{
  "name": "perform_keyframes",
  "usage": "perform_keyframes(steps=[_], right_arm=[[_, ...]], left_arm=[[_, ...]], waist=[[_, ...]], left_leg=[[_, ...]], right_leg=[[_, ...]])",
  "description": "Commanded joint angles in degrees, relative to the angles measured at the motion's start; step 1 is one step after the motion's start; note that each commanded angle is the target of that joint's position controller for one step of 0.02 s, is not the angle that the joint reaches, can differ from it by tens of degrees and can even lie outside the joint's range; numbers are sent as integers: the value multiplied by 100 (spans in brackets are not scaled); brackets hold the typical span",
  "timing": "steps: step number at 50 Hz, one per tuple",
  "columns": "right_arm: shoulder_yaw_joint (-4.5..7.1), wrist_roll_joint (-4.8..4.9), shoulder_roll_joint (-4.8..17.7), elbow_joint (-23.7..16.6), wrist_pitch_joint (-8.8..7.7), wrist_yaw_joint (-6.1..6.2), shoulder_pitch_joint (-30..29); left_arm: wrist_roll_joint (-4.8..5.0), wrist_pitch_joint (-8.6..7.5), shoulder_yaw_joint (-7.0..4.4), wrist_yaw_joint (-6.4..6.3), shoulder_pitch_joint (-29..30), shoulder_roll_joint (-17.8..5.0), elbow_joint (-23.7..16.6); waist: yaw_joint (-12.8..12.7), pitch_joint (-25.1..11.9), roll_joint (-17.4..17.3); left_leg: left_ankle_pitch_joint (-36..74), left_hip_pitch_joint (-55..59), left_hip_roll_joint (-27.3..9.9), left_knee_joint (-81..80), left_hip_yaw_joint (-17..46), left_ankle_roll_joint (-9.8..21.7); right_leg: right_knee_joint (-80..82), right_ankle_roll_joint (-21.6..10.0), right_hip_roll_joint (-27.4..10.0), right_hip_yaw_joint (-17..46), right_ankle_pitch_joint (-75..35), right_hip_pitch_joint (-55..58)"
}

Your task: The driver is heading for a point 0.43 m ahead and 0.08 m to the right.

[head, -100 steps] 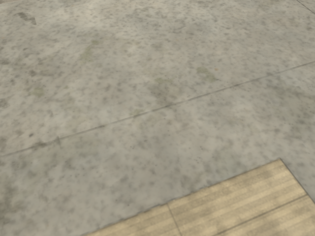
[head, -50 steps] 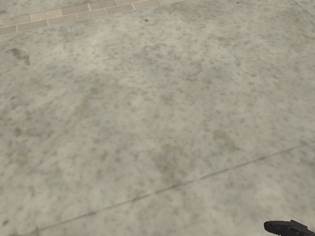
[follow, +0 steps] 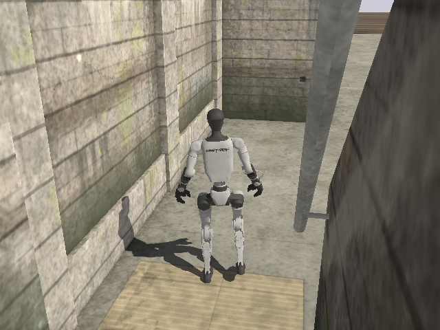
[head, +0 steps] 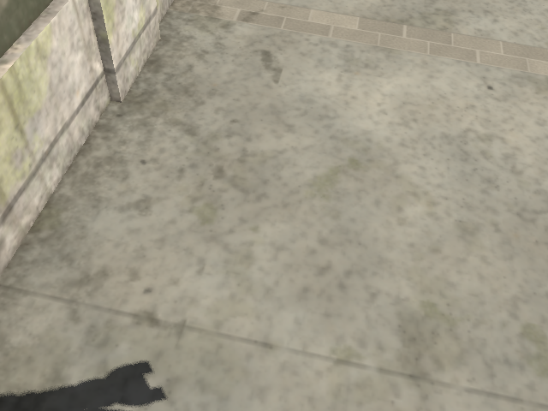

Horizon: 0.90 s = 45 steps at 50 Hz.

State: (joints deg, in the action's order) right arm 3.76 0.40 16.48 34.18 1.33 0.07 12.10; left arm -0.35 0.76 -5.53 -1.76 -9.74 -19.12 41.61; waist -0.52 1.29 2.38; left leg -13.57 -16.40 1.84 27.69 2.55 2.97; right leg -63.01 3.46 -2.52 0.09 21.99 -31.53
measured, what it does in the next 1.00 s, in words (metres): walks ahead: right foot, then left foot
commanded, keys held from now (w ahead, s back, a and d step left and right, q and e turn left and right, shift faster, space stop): w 0.68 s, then no key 0.32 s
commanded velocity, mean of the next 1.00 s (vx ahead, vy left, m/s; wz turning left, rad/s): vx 0.34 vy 0.00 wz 0.11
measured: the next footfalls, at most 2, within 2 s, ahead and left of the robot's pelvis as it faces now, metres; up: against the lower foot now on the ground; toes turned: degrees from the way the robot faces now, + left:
right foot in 0.36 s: +0.15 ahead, -0.14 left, +0.00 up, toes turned +4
left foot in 0.84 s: +0.45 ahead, +0.11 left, +0.00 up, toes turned +5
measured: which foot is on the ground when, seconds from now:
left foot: down 0.00-0.36, up 0.38-0.82, down 0.84-1.00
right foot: up 0.00-0.34, down 0.36-0.84, up 0.86-1.00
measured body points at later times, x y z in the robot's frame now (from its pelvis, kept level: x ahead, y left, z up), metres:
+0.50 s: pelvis +0.11 -0.05 +0.00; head +0.12 -0.07 +0.45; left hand +0.19 +0.23 -0.09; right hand +0.24 -0.31 -0.12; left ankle +0.08 +0.09 -0.67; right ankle +0.10 -0.14 -0.74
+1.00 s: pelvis +0.32 +0.01 -0.01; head +0.37 +0.02 +0.44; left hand +0.38 +0.30 -0.14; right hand +0.52 -0.22 -0.10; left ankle +0.41 +0.11 -0.74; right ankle +0.26 -0.14 -0.67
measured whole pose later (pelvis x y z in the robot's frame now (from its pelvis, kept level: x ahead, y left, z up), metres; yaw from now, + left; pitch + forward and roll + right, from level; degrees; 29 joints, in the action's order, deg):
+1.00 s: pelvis +0.32 +0.01 -0.01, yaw +3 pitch +1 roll +0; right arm 1.8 -1.0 14.2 40.1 -3.3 -2.0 5.9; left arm 0.5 -0.9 -1.8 -1.0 -15.4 -17.7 45.6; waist -1.3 4.1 1.5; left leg -4.9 -22.6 2.2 26.0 -2.3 3.2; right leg -61.4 3.7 -2.2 3.1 28.9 -23.3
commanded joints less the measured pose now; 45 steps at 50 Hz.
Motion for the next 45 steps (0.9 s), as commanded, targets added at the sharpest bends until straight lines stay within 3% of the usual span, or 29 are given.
perform_keyframes(steps=[1, 3, 6, 13, 15, 17, 18, 19, 20, 21, 22, 25, 31, 34, 36, 39, 41, 42, 43, 44, 45], right_arm=[[162, -34, 714, -329, -181, 82, 9], [157, -65, 744, -210, -262, 105, 176], [197, -37, 920, -69, -349, 96, 309], [204, 68, 1067, 151, -381, -46, 514], [171, 88, 1011, 182, -351, -73, 452], [73, 38, 747, 199, -329, -87, 422], [-31, -7, 424, 145, -348, -87, 289], [-121, -26, 76, -51, -449, -81, 352], [-15, 76, 541, -220, -545, -28, 113], [86, 146, 840, -175, -593, -33, 71], [86, 132, 808, -99, -599, -59, 61], [74, 11, 565, -30, -591, -105, -26], [-51, -7, 183, -115, -602, -122, -687], [-90, 56, 130, -227, -646, -222, -1220], [-86, 52, 141, -300, -686, -298, -1447], [7, 1, 360, -258, -733, -361, -1209], [159, -91, 677, 80, -746, -287, -112], [221, -181, 1004, 210, -734, -208, 586], [215, -322, 1329, 210, -666, -160, 772], [157, -185, 945, 257, -588, -187, 996], [104, -98, 769, 223, -529, -188, 553]], left_arm=[[66, -197, -116, 87, 176, -474, -411], [68, -313, -71, 135, 357, -399, -413], [75, -442, -6, 212, 471, -296, -388], [183, -606, 81, 339, 554, -301, -465], [193, -662, 98, 361, 312, -278, -410], [159, -686, 66, 326, -318, -323, -207], [119, -702, 24, 275, -921, -509, -103], [54, -681, -92, 240, -1369, -1075, -44], [41, -673, -159, 301, -1734, -1206, 42], [70, -689, -35, 308, -1502, -846, -14], [60, -683, 39, 304, -1251, -635, -94], [8, -654, 143, 283, -844, -450, -194], [77, -603, 150, 198, -1130, -539, 60], [125, -556, 134, 171, -1402, -636, 218], [131, -487, 137, 159, -1484, -643, 319], [131, -395, 96, 115, -1430, -764, 392], [151, -370, 93, 83, -1184, -786, 312], [31, -398, 180, 74, -1242, -550, 174], [-104, -448, 406, 133, -2190, 143, 183], [61, -465, 333, 167, -2470, -300, 475], [218, -432, 211, 177, -1850, -675, 355]], waist=[[107, -450, -1234], [204, -306, -1169], [308, -200, -1157], [417, 79, -982], [221, 25, -886], [-109, -190, -757], [-370, -394, -413], [-345, -591, 922], [-556, -439, 1301], [-443, -57, 761], [-326, 86, 596], [-130, 185, 406], [-300, 185, 286], [-487, 328, 269], [-493, 443, 248], [-220, 134, 411], [422, -600, 343], [636, -1373, -73], [210, -2378, -1732], [445, -3218, -1523], [456, -2369, -1093]], left_leg=[[-1464, 971, -1300, -1613, 1827, 959], [-1232, 1082, -1305, -1724, 1776, 922], [-969, 1046, -1353, -1743, 1692, 932], [-1399, 543, -1491, -1636, 1935, 1037], [-1397, 307, -1399, -1421, 1884, 935], [-1249, -168, -1053, -866, 1638, 696], [-1149, -744, -710, 53, 1242, 416], [-1330, -2086, 32, 1861, 218, -7], [-2029, -3102, 59, 3157, 144, -159], [-1615, -3464, -276, 3721, 384, -109], [-1094, -3524, -431, 3822, 302, -89], [-42, -3063, -711, 3375, 150, -183], [1352, -2487, -609, 1660, -183, -442], [1769, -2148, -496, 853, -289, -418], [1795, -1936, -376, 459, -318, -328], [1562, -1295, -179, 114, -289, -63], [2156, 284, 1, -307, -463, 230], [4051, 1931, -774, 103, 172, 521], [6227, 4029, -2590, 526, 2234, 1637], [5519, 4076, -2730, 228, 2969, 1950], [4867, 3328, -2372, -33, 2187, 1671]], right_leg=[[220, -38, -73, 178, -756, -849], [1027, -61, -61, 177, -979, -760], [1971, -98, -36, 157, -1125, -379], [2969, -378, 36, 41, -779, 432], [3397, -518, 106, -65, -1009, 1068], [3665, -616, 149, -85, -1029, 2191], [3865, -801, -388, 572, -735, 2995], [4469, -1379, -1404, 2335, 286, 4008], [5069, -2007, -2098, 3912, 1418, 3984], [5103, -1961, -1990, 3727, 1791, 3782], [5120, -1777, -1697, 3188, 1504, 3604], [5369, -1541, -1160, 2025, -160, 2944], [5483, -1443, -780, 762, -2260, 2745], [5474, -1429, -856, 615, -2258, 2765], [5247, -1370, -923, 575, -2915, 2887], [4575, -1138, -1000, 571, -4240, 3295], [3244, -854, -648, 339, -5325, 3167], [1953, -615, -346, 231, -4020, 2248], [-370, -176, 521, 166, 939, 319], [-1206, -105, 604, 1038, 1857, 125], [-1321, -91, 277, 920, 1575, -212]])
